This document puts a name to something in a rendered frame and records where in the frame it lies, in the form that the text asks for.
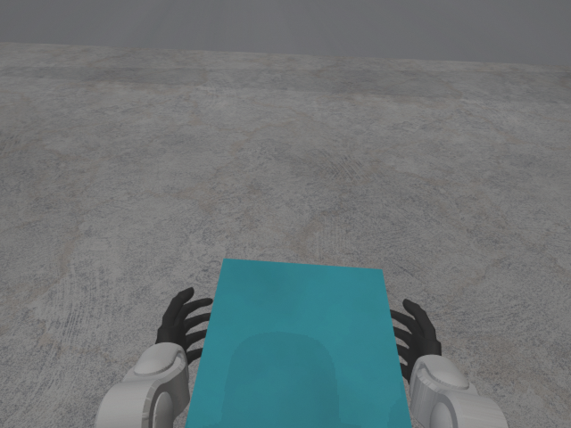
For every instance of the carton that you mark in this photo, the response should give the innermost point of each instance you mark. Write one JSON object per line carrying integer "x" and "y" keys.
{"x": 293, "y": 345}

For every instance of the left robot hand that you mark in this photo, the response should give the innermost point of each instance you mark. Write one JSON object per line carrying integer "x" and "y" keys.
{"x": 174, "y": 326}

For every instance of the robot right forearm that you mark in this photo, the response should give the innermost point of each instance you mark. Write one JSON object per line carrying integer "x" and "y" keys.
{"x": 442, "y": 397}

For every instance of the robot left forearm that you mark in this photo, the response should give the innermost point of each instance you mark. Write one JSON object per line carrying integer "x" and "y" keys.
{"x": 153, "y": 392}

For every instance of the right robot hand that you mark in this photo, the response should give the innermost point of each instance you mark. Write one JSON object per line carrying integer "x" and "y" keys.
{"x": 421, "y": 342}

